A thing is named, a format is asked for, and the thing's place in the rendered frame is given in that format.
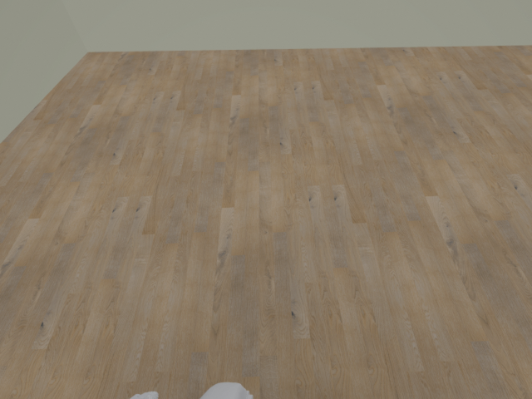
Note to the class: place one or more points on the left robot thigh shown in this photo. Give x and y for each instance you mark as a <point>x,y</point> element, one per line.
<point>227,390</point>

